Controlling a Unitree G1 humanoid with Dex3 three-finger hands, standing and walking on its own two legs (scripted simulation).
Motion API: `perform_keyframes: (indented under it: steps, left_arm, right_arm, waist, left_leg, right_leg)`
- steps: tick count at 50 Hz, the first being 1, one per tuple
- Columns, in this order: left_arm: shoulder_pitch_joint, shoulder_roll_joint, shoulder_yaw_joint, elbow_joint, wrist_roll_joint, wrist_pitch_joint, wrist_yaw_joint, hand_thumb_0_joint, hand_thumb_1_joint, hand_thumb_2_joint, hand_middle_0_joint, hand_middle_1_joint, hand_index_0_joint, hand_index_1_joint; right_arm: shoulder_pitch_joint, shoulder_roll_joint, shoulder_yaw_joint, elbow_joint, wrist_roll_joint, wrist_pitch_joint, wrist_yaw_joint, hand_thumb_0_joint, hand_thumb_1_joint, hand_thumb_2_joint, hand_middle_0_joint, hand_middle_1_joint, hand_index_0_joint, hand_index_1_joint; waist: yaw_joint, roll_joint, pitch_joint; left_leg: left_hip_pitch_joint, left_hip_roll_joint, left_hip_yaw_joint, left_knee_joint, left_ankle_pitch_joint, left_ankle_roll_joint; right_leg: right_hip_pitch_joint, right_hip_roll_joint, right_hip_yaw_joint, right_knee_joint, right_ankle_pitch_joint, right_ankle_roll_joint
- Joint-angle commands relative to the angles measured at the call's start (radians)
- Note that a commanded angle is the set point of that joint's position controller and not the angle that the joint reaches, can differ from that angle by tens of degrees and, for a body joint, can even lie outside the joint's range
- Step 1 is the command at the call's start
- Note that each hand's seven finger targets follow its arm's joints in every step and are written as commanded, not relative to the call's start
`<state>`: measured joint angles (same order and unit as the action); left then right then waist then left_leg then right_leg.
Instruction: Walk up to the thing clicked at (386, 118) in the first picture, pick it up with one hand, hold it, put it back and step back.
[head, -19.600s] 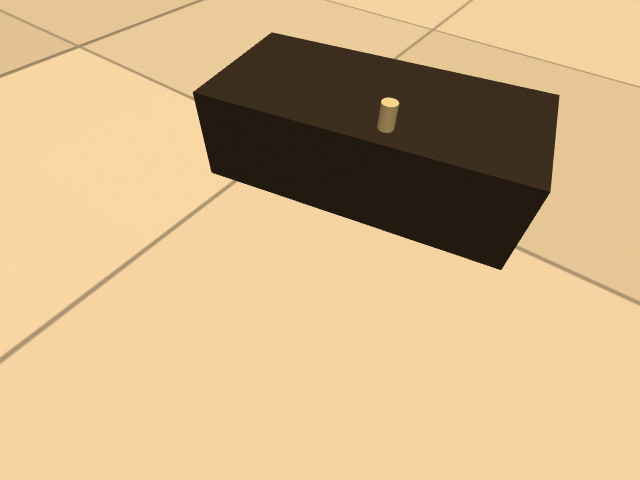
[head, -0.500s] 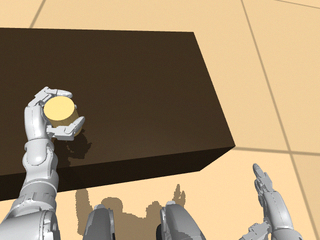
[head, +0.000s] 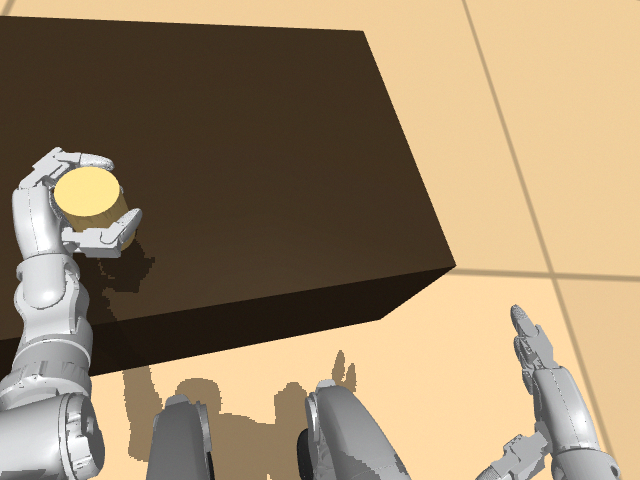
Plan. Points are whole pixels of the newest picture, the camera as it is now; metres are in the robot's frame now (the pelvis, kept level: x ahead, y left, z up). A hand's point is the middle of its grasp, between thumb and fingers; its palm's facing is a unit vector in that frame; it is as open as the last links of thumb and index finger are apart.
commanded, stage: lower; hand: left
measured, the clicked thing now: (99, 213) +0.46 +0.19 -0.03
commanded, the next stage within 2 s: loosen in 1.30 s
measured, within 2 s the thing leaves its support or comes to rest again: rests again in 1.20 s
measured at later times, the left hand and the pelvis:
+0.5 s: hand (111, 224) +0.48 +0.19 -0.09, palm faces +0.18 -0.98 -0.01, open 8.9 cm; pelvis -0.01 +0.00 -0.04, yaw -1 degrees
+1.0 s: hand (118, 232) +0.48 +0.19 -0.12, palm faces +0.17 -0.99 +0.00, open 8.9 cm; pelvis -0.01 +0.00 -0.06, yaw -2 degrees
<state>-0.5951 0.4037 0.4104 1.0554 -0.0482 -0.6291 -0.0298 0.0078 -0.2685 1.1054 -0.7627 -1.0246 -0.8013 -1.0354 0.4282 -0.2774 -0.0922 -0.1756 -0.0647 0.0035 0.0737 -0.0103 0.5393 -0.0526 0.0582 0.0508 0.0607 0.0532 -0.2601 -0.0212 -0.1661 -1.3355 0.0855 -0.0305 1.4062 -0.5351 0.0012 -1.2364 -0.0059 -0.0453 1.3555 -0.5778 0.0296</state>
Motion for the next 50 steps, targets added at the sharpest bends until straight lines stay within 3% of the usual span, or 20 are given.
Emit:
perform_keyframes:
  steps: [1, 3, 7, 8, 9, 11, 13, 14, 15, 17, 22, 26, 28, 32, 36, 40, 42, 44, 45, 50]
  left_arm:
    - [-0.389, 0.196, 0.026, -0.210, -0.004, -0.082, 0.005, 0.000, 0.277, 1.247, -1.274, -1.385, -1.297, -1.379]
    - [-0.385, 0.179, 0.008, -0.169, 0.004, -0.082, 0.001, 0.000, 0.297, 1.263, -1.284, -1.399, -1.308, -1.393]
    - [-0.370, 0.208, 0.038, -0.114, 0.009, -0.097, 0.013, 0.000, 0.306, 1.278, -1.286, -1.408, -1.313, -1.400]
    - [-0.402, 0.207, 0.030, -0.122, 0.011, -0.104, 0.012, 0.000, 0.297, 1.276, -1.280, -1.406, -1.309, -1.397]
    - [-0.394, 0.220, 0.037, -0.123, 0.013, -0.109, 0.012, 0.000, 0.314, 1.274, -1.272, -1.398, -1.301, -1.389]
    - [-0.403, 0.241, 0.042, -0.108, 0.020, -0.114, 0.007, 0.000, 0.300, 1.279, -1.283, -1.410, -1.312, -1.401]
    - [-0.407, 0.283, 0.074, -0.128, 0.016, -0.124, 0.013, 0.000, 0.302, 1.284, -1.285, -1.416, -1.314, -1.407]
    - [-0.402, 0.260, 0.065, -0.118, 0.016, -0.125, 0.013, 0.000, 0.298, 1.283, -1.286, -1.418, -1.314, -1.409]
    - [-0.416, 0.264, 0.071, -0.142, 0.016, -0.130, 0.013, 0.000, 0.313, 1.284, -1.278, -1.408, -1.305, -1.400]
    - [-0.420, 0.290, 0.074, -0.142, 0.020, -0.131, 0.010, 0.000, 0.318, 1.274, -1.272, -1.395, -1.295, -1.390]
    - [-0.407, 0.282, 0.069, -0.122, 0.023, -0.130, 0.008, 0.000, 0.309, 1.281, -1.270, -1.391, -1.288, -1.391]
    - [-0.400, 0.315, 0.088, -0.120, 0.026, -0.126, 0.009, 0.000, 0.323, 1.279, -1.272, -1.391, -1.293, -1.390]
    - [-0.400, 0.289, 0.074, -0.099, 0.028, -0.125, 0.012, 0.000, 0.314, 1.281, -1.262, -1.386, -1.281, -1.386]
    - [-0.396, 0.323, 0.086, -0.116, 0.036, -0.126, 0.013, 0.000, 0.329, 1.283, -1.283, -1.400, -1.303, -1.398]
    - [-0.399, 0.300, 0.080, -0.121, 0.033, -0.131, 0.016, 0.000, 0.317, 1.282, -1.278, -1.394, -1.296, -1.395]
    - [-0.383, 0.310, 0.086, -0.130, 0.033, -0.135, 0.016, 0.000, 0.307, 1.277, -1.260, -1.386, -1.281, -1.385]
    - [-0.392, 0.281, 0.073, -0.120, 0.030, -0.132, 0.013, 0.000, 0.305, 1.260, -1.257, -1.373, -1.277, -1.372]
    - [-0.375, 0.294, 0.075, -0.121, 0.035, -0.131, 0.012, 0.000, 0.318, 1.258, -1.242, -1.353, -1.255, -1.358]
    - [-0.390, 0.303, 0.082, -0.142, 0.035, -0.135, 0.015, 0.000, 0.292, 1.253, -1.236, -1.350, -1.249, -1.355]
    - [-0.363, 0.304, 0.096, -0.147, 0.032, -0.137, 0.019, 0.000, 0.307, 1.249, -1.223, -1.335, -1.235, -1.342]
  right_arm:
    - [0.021, -0.179, -0.130, -0.188, 0.004, -0.051, -0.017, 0.000, 0.546, -0.051, 0.049, 0.050, 0.050, 0.050]
    - [0.032, -0.168, -0.116, -0.201, 0.003, -0.055, -0.013, 0.000, 0.550, -0.051, 0.049, 0.050, 0.050, 0.050]
    - [0.016, -0.178, -0.120, -0.210, 0.001, -0.064, -0.010, 0.000, 0.556, -0.048, 0.049, 0.050, 0.050, 0.050]
    - [0.030, -0.180, -0.124, -0.226, -0.002, -0.067, -0.011, 0.000, 0.557, -0.048, 0.049, 0.050, 0.050, 0.050]
    - [0.026, -0.187, -0.127, -0.226, -0.001, -0.068, -0.011, 0.000, 0.559, -0.047, 0.049, 0.050, 0.050, 0.050]
    - [0.036, -0.192, -0.135, -0.234, -0.001, -0.069, -0.009, 0.000, 0.555, -0.048, 0.049, 0.050, 0.050, 0.050]
    - [0.038, -0.199, -0.142, -0.230, 0.000, -0.069, -0.007, 0.000, 0.550, -0.050, 0.049, 0.050, 0.049, 0.050]
    - [0.050, -0.196, -0.140, -0.255, -0.003, -0.072, -0.005, 0.000, 0.549, -0.050, 0.049, 0.049, 0.049, 0.049]
    - [0.041, -0.198, -0.138, -0.258, -0.003, -0.073, -0.004, 0.000, 0.550, -0.051, 0.049, 0.050, 0.050, 0.050]
    - [0.047, -0.202, -0.145, -0.263, -0.002, -0.073, -0.002, 0.000, 0.544, -0.053, 0.050, 0.050, 0.050, 0.050]
    - [0.054, -0.195, -0.134, -0.270, -0.006, -0.075, 0.004, 0.000, 0.541, -0.054, 0.050, 0.049, 0.049, 0.049]
    - [0.041, -0.215, -0.154, -0.297, -0.002, -0.072, 0.006, 0.000, 0.544, -0.053, 0.050, 0.049, 0.049, 0.049]
    - [0.049, -0.200, -0.147, -0.265, -0.001, -0.072, 0.009, 0.000, 0.544, -0.053, 0.050, 0.049, 0.050, 0.049]
    - [0.047, -0.215, -0.163, -0.286, 0.001, -0.070, 0.007, 0.000, 0.544, -0.053, 0.050, 0.050, 0.050, 0.050]
    - [0.038, -0.222, -0.176, -0.312, 0.005, -0.071, 0.007, 0.000, 0.543, -0.053, 0.050, 0.050, 0.050, 0.050]
    - [0.046, -0.216, -0.169, -0.323, 0.009, -0.070, 0.010, 0.000, 0.543, -0.053, 0.050, 0.050, 0.050, 0.050]
    - [0.061, -0.219, -0.174, -0.322, 0.007, -0.070, 0.009, 0.000, 0.542, -0.053, 0.050, 0.050, 0.050, 0.050]
    - [0.061, -0.226, -0.185, -0.325, 0.006, -0.071, 0.010, 0.000, 0.542, -0.054, 0.050, 0.049, 0.050, 0.049]
    - [0.072, -0.214, -0.169, -0.322, 0.004, -0.070, 0.013, 0.000, 0.542, -0.054, 0.050, 0.050, 0.050, 0.050]
    - [0.068, -0.223, -0.179, -0.352, 0.007, -0.064, 0.017, 0.000, 0.542, -0.054, 0.050, 0.049, 0.050, 0.049]
  waist:
    - [0.001, 0.231, -0.494]
    - [-0.019, 0.231, -0.484]
    - [-0.025, 0.201, -0.460]
    - [-0.047, 0.210, -0.478]
    - [-0.035, 0.220, -0.489]
    - [-0.046, 0.247, -0.505]
    - [-0.035, 0.258, -0.522]
    - [-0.052, 0.256, -0.541]
    - [-0.042, 0.262, -0.539]
    - [-0.049, 0.292, -0.559]
    - [-0.065, 0.299, -0.565]
    - [-0.059, 0.315, -0.573]
    - [-0.070, 0.318, -0.534]
    - [-0.067, 0.331, -0.542]
    - [-0.074, 0.330, -0.538]
    - [-0.071, 0.329, -0.555]
    - [-0.084, 0.334, -0.551]
    - [-0.089, 0.348, -0.568]
    - [-0.083, 0.339, -0.570]
    - [-0.075, 0.350, -0.582]
  left_leg:
    - [0.454, -0.040, -0.036, -0.178, 0.241, 0.000]
    - [0.447, -0.036, -0.040, -0.167, 0.245, 0.000]
    - [0.371, -0.042, -0.040, -0.139, 0.181, 0.007]
    - [0.374, -0.041, -0.041, -0.127, 0.193, 0.008]
    - [0.378, -0.042, -0.041, -0.125, 0.196, 0.007]
    - [0.379, -0.040, -0.044, -0.115, 0.193, 0.004]
    - [0.375, -0.042, -0.047, -0.100, 0.217, 0.003]
    - [0.375, -0.042, -0.047, -0.083, 0.240, 0.006]
    - [0.384, -0.039, -0.055, -0.090, 0.234, 0.000]
    - [0.383, -0.041, -0.049, -0.067, 0.240, 0.003]
    - [0.337, -0.041, -0.046, -0.026, 0.261, 0.007]
    - [0.329, -0.041, -0.049, -0.018, 0.244, 0.006]
    - [0.307, -0.039, -0.053, -0.018, 0.216, 0.005]
    - [0.305, -0.039, -0.053, -0.016, 0.182, 0.003]
    - [0.319, -0.036, -0.067, -0.026, 0.161, -0.003]
    - [0.311, -0.039, -0.063, -0.006, 0.208, -0.001]
    - [0.325, -0.037, -0.067, -0.002, 0.212, -0.001]
    - [0.330, -0.038, -0.061, 0.019, 0.249, 0.000]
    - [0.314, -0.039, -0.058, 0.023, 0.247, 0.003]
    - [0.329, -0.039, -0.063, 0.026, 0.276, -0.001]
  right_leg:
    - [0.141, 0.046, -0.004, -0.139, 0.255, -0.052]
    - [0.115, 0.048, -0.012, -0.127, 0.254, -0.053]
    - [0.088, 0.049, -0.006, -0.114, 0.211, -0.051]
    - [0.090, 0.047, -0.002, -0.111, 0.223, -0.050]
    - [0.086, 0.046, 0.000, -0.105, 0.224, -0.051]
    - [0.062, 0.048, -0.001, -0.090, 0.214, -0.054]
    - [0.059, 0.050, -0.005, -0.073, 0.231, -0.055]
    - [0.064, 0.049, -0.003, -0.068, 0.253, -0.053]
    - [0.038, 0.052, -0.014, -0.053, 0.239, -0.057]
    - [0.039, 0.048, 0.001, -0.051, 0.247, -0.054]
    - [0.031, 0.048, 0.009, -0.034, 0.273, -0.050]
    - [0.014, 0.049, 0.010, -0.020, 0.253, -0.052]
    - [-0.021, 0.048, 0.005, -0.012, 0.228, -0.054]
    - [-0.039, 0.052, 0.000, 0.000, 0.196, -0.057]
    - [-0.077, 0.054, -0.018, 0.019, 0.173, -0.061]
    - [-0.066, 0.054, -0.016, 0.032, 0.212, -0.061]
    - [-0.085, 0.055, -0.018, 0.033, 0.214, -0.060]
    - [-0.077, 0.054, -0.014, 0.038, 0.244, -0.058]
    - [-0.073, 0.054, -0.012, 0.035, 0.244, -0.056]
    - [-0.077, 0.056, -0.019, 0.055, 0.257, -0.061]
